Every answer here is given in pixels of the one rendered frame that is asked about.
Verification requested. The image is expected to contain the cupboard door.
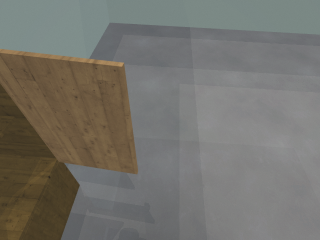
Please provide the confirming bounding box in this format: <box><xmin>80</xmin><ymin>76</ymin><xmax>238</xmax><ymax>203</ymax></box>
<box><xmin>0</xmin><ymin>49</ymin><xmax>138</xmax><ymax>174</ymax></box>

